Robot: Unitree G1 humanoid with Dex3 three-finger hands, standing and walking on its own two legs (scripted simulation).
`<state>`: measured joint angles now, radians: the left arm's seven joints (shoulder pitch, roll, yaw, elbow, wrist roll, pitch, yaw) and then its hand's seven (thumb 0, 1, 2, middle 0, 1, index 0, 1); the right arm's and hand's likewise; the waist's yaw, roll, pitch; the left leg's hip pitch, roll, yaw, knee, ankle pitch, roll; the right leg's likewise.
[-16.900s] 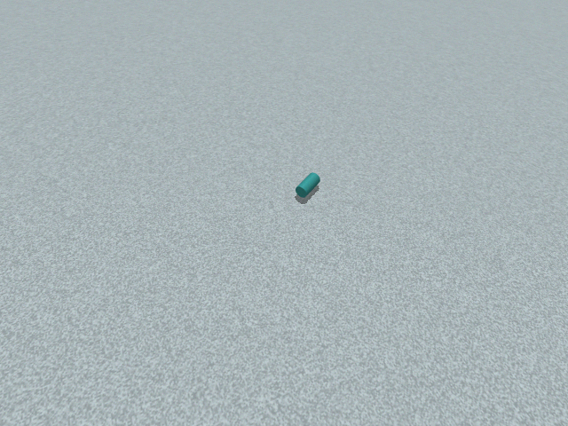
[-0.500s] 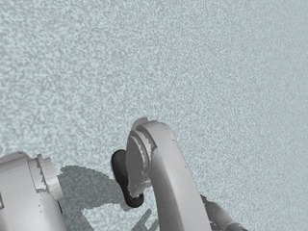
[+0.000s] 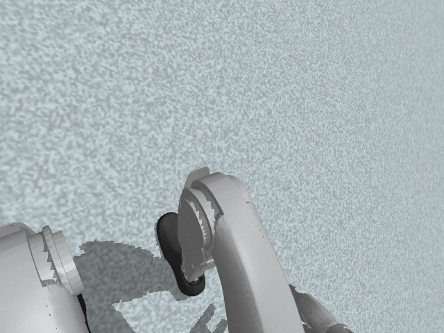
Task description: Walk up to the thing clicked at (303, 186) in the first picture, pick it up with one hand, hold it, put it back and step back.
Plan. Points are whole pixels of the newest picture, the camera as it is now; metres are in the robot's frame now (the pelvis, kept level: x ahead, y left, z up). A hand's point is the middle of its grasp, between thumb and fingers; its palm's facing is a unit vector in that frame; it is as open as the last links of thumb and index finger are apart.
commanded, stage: close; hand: left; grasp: from above
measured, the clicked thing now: out of the picture +0.47 +0.35 -0.27
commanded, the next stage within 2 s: settle in 1.48 s
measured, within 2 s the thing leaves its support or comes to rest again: leaves its support in 1.90 s
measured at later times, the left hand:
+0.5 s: hand out of the picture +0.45 +0.34 -0.25, palm faces -0.47 -0.12 -0.87, open 11.6 cm
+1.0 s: hand out of the picture +0.45 +0.34 -0.25, palm faces -0.48 -0.12 -0.87, open 9.7 cm
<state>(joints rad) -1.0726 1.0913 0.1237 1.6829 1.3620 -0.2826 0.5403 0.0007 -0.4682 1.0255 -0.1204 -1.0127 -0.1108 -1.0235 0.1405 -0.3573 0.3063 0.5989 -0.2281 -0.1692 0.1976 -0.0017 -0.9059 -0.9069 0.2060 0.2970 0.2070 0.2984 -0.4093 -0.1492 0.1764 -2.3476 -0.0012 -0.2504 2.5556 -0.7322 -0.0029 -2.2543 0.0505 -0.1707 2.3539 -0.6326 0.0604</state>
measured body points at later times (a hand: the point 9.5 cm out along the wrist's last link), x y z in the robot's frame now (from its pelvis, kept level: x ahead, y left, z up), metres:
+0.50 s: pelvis +0.00 +0.00 +0.00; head +0.28 +0.14 +0.32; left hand +0.47 +0.35 -0.20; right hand +0.06 -0.25 -0.04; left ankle +0.06 +0.12 -0.27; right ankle +0.12 -0.12 -0.27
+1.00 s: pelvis +0.00 +0.00 +0.00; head +0.28 +0.14 +0.32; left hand +0.47 +0.35 -0.20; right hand +0.05 -0.26 -0.04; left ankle +0.06 +0.12 -0.27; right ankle +0.12 -0.12 -0.27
